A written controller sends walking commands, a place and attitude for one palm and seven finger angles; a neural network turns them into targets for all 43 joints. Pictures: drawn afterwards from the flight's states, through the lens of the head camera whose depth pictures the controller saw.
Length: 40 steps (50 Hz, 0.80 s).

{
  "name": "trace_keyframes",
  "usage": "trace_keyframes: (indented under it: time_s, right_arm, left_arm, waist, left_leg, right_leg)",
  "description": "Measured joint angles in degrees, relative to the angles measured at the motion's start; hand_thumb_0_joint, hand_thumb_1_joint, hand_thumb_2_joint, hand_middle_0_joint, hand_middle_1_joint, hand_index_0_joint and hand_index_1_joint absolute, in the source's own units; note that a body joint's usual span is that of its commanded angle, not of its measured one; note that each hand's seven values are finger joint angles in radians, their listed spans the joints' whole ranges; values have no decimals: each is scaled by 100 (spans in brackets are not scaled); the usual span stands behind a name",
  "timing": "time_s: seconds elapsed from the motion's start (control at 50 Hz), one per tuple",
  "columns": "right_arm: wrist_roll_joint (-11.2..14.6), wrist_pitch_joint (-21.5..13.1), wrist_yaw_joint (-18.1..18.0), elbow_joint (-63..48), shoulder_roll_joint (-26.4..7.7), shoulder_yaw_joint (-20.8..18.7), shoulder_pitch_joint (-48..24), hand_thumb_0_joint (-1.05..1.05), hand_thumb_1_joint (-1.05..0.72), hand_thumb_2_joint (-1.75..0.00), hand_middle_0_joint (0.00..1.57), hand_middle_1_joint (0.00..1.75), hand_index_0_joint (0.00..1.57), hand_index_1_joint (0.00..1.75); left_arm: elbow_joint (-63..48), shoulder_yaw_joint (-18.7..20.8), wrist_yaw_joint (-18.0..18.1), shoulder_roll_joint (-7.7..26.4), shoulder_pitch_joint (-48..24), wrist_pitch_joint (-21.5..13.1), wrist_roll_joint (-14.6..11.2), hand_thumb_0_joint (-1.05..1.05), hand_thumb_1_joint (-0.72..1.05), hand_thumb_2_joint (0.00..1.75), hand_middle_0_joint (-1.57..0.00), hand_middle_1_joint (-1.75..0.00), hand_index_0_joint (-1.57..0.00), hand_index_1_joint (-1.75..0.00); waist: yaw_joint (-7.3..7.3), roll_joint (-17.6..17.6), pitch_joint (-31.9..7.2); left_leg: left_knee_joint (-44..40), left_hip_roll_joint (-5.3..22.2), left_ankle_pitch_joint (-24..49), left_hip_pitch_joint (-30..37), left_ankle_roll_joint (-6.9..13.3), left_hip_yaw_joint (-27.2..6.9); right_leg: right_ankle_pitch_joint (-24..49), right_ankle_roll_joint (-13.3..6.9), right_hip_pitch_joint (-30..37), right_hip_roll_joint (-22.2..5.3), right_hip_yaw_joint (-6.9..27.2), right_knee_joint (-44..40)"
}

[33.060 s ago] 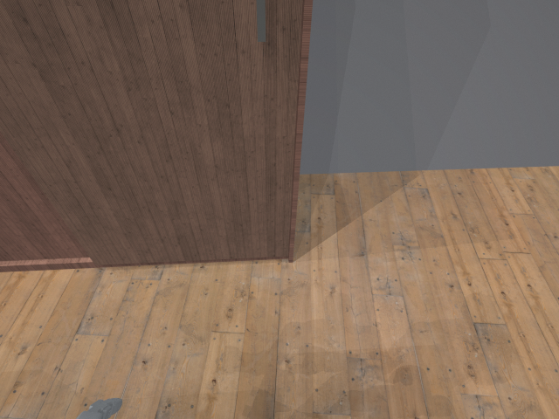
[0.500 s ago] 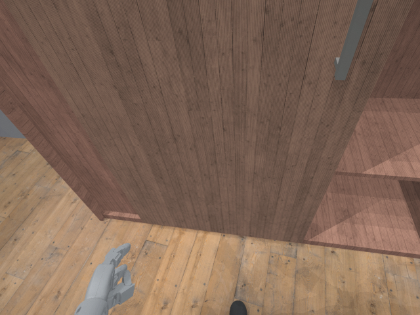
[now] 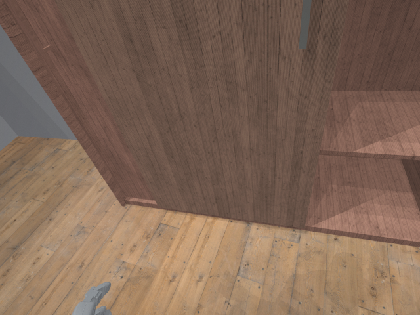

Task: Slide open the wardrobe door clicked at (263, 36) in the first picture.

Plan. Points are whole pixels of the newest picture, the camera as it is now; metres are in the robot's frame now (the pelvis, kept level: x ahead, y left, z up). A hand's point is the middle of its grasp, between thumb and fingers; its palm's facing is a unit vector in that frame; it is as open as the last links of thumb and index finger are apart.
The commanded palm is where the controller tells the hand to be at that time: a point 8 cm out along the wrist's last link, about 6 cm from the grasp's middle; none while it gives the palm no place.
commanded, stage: stop stepping back and stand still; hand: right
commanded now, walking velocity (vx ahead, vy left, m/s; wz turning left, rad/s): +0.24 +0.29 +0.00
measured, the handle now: (306, 1) +0.67 -0.24 +0.31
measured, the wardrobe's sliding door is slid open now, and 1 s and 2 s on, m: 0.52 0.52 0.52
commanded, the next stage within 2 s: let the arm hang, fingers relaxed in 1.50 s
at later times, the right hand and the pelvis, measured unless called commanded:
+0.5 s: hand out of the picture +0.07 -0.34 +0.18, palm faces +0.61 +0.74 -0.29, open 7.4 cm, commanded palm +0.04 -0.34 +0.21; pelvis -0.09 -0.03 +0.02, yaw -2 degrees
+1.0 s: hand out of the picture +0.13 -0.36 +0.17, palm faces +0.44 +0.75 -0.49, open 7.4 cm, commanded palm +0.08 -0.39 +0.21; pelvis -0.05 -0.09 +0.02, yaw -1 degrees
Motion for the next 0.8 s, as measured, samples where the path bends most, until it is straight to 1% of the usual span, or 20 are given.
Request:
trace_keyframes:
  time_s: [0.02,0.06,0.1,0.14,0.22,0.3,0.32,0.34,0.36,0.38,0.42,0.46,0.52,0.58,0.62,0.66,0.68,0.72,0.76,0.8]
  right_arm:
    - [-33,50,-51,269,48,10,-349,1,-89,-90,21,30,21,30]
    - [-10,229,-83,476,73,-40,-569,1,-89,-90,21,30,20,30]
    - [15,311,-48,223,50,-19,-244,1,-89,-90,21,30,20,30]
    - [38,276,24,-245,30,120,443,1,-89,-90,20,30,20,30]
    - [-52,126,172,-740,-296,341,1652,1,-89,-90,21,30,20,30]
    - [-66,273,151,-330,-811,90,1695,1,-88,-90,22,30,21,30]
    - [-50,358,135,-161,-935,-16,1542,1,-88,-90,22,30,21,30]
    - [-34,430,112,-31,-1083,-175,1377,1,-88,-90,22,30,21,30]
    - [-26,459,78,64,-1188,-370,1234,0,-88,-90,22,30,21,30]
    - [-24,454,94,231,-954,-350,978,0,-89,-90,22,30,21,30]
    - [19,394,111,579,-396,-204,630,1,-89,-90,22,30,21,30]
    - [34,337,98,882,39,-46,553,1,-89,-90,21,30,21,30]
    - [-25,306,-3,1020,664,248,516,1,-89,-90,21,30,20,30]
    - [-109,341,-131,759,867,638,347,1,-89,-90,21,30,20,30]
    - [-102,311,-170,320,719,747,283,1,-89,-90,21,30,20,30]
    - [-48,192,-216,-33,326,544,203,2,-89,-90,21,30,20,30]
    - [-26,117,-225,-111,77,365,167,2,-89,-90,21,30,20,30]
    - [44,26,-190,-200,-378,-11,134,1,-89,-90,21,30,20,30]
    - [75,-44,-132,-224,-665,-340,238,1,-89,-90,21,30,20,30]
    - [104,-90,-86,-212,-749,-554,564,1,-89,-90,21,30,20,30]
  left_arm:
    - [61,-21,15,-63,-122,-12,2,1,91,90,-20,-29,-20,-30]
    - [59,-97,-54,-265,-250,-48,29,1,91,90,-20,-29,-20,-30]
    - [-67,-197,-189,-478,-194,-73,35,1,91,90,-20,-29,-20,-30]
    - [-201,-286,-300,-623,-42,-63,34,1,91,90,-20,-29,-20,-30]
    - [-316,-327,-250,-699,248,85,91,1,90,90,-20,-30,-21,-30]
    - [-259,-253,0,-603,292,263,152,1,90,90,-20,-30,-21,-30]
    - [-263,-235,32,-554,261,269,126,1,90,90,-20,-30,-21,-30]
    - [-297,-227,33,-509,207,263,75,1,90,90,-20,-30,-21,-30]
    - [-361,-225,7,-438,126,248,31,1,90,90,-20,-30,-21,-30]
    - [-273,-178,-19,-244,-42,252,7,1,90,90,-20,-30,-21,-30]
    - [73,-85,-68,11,-257,317,48,1,90,90,-20,-30,-20,-30]
    - [276,-7,-131,13,-195,320,47,1,91,90,-20,-30,-20,-30]
    - [254,-47,-32,-18,-121,216,52,1,91,90,-20,-29,-20,-30]
    - [34,-58,101,11,-193,-33,87,1,91,90,-20,-29,-20,-30]
    - [-196,-53,147,95,-295,-199,97,1,91,90,-20,-29,-20,-30]
    - [-345,-1,157,3,-577,-265,82,1,91,90,-20,-29,-20,-30]
    - [-384,3,132,-127,-706,-276,77,1,91,90,-20,-29,-20,-30]
    - [-445,-57,40,-387,-801,-311,73,1,91,90,-20,-29,-20,-30]
    - [-508,-157,-97,-551,-738,-293,65,1,91,90,-20,-29,-20,-30]
    - [-584,-247,-216,-603,-581,-225,48,1,91,90,-20,-29,-20,-30]
  waist:
    - [4,9,183]
    - [202,-33,376]
    - [412,-75,396]
    - [537,-139,277]
    - [522,-439,-68]
    - [383,-709,-296]
    - [353,-686,-309]
    - [287,-513,-299]
    - [163,-250,-309]
    - [54,-439,-276]
    - [-35,-819,-261]
    - [-150,-718,-432]
    - [-280,-371,-430]
    - [-234,-130,-80]
    - [-136,-136,155]
    - [-12,-82,431]
    - [32,-35,563]
    - [196,-27,696]
    - [314,-139,707]
    - [349,-334,617]
  left_leg:
    - [496,-134,-125,-230,20,-94]
    - [1303,-457,-27,-644,55,-108]
    - [1685,-698,373,-943,69,3]
    - [1748,-839,756,-1095,62,206]
    - [1001,-961,981,-766,43,735]
    - [-609,-967,167,406,200,1154]
    - [-1125,-910,90,788,322,1196]
    - [-1589,-741,330,1109,499,1103]
    - [-1932,-490,554,1296,732,763]
    - [-1695,-534,560,1136,741,701]
    - [-1129,-710,312,992,477,815]
    - [-1125,-642,238,1064,272,778]
    - [-1473,-435,438,1246,163,608]
    - [-1524,-156,487,1313,24,553]
    - [-1177,-44,316,1188,-88,534]
    - [-375,-1,-43,804,-55,274]
    - [81,-84,-218,585,-41,93]
    - [619,-276,-298,221,-66,35]
    - [395,-390,-108,53,-93,178]
    - [-319,-440,191,87,-103,368]
  right_leg:
    - [206,-82,27,19,-49,-62]
    - [678,5,187,-16,-36,-483]
    - [991,246,421,-72,-1,-1094]
    - [1006,328,649,-122,-18,-1711]
    - [939,362,932,-240,-81,-2754]
    - [1150,466,706,-328,-380,-2926]
    - [945,514,432,-285,-509,-2509]
    - [569,516,-3,-157,-701,-1643]
    - [221,448,-544,40,-784,-425]
    - [41,387,-1031,-44,-535,884]
    - [-93,327,-1449,-266,-61,2792]
    - [323,334,-1424,-378,79,3339]
    - [545,240,-1012,-581,28,2527]
    - [577,127,-249,-644,-199,474]
    - [876,95,360,-609,-316,-848]
    - [705,356,410,-535,-394,-880]
    - [706,412,421,-521,-457,-833]
    - [862,443,476,-524,-441,-1008]
    - [1038,442,540,-571,-371,-1284]
    - [1084,456,562,-649,-371,-1432]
